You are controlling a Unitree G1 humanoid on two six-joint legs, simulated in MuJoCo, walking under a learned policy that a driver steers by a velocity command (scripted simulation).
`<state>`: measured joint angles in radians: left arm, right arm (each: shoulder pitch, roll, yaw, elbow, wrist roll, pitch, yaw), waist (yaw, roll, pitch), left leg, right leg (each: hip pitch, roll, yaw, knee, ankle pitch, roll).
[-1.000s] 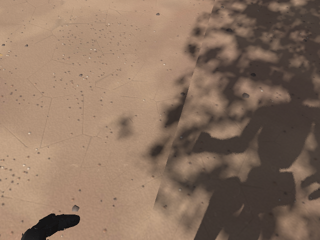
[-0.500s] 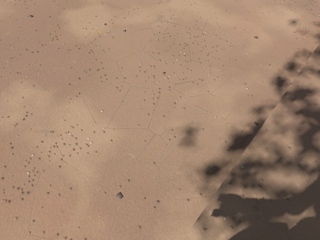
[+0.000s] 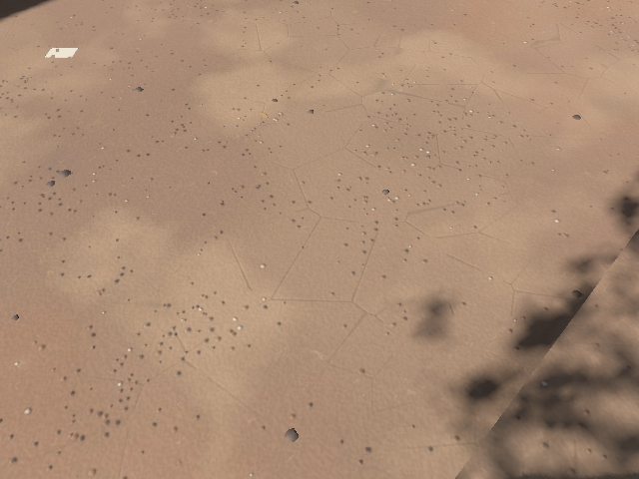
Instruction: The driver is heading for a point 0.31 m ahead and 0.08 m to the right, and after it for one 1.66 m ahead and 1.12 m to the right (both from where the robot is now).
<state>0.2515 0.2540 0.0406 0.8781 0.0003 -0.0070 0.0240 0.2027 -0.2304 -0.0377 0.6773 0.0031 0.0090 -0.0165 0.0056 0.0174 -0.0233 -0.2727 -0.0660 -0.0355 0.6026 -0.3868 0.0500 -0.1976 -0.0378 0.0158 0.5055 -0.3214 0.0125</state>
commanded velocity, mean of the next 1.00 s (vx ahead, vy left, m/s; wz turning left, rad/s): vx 0.44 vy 0.00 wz -0.33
